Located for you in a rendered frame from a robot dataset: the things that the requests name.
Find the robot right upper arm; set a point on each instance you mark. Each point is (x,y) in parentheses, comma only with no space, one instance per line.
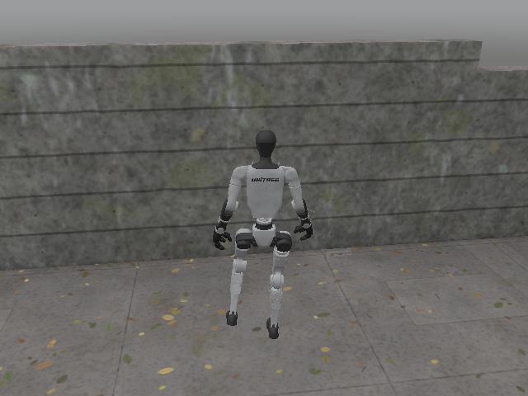
(290,174)

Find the right robot hand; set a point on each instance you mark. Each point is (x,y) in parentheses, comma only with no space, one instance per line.
(300,228)

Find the robot left upper arm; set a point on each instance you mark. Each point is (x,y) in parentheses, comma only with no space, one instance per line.
(239,173)

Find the robot left forearm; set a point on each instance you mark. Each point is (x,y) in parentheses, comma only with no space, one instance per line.
(223,219)

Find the robot right forearm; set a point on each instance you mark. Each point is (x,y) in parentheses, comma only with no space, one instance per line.
(304,216)

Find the robot right shin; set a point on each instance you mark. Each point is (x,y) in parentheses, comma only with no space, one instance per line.
(275,302)

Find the left robot hand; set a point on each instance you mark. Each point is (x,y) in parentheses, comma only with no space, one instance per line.
(217,237)

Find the right robot foot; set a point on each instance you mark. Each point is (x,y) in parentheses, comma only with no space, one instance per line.
(273,332)

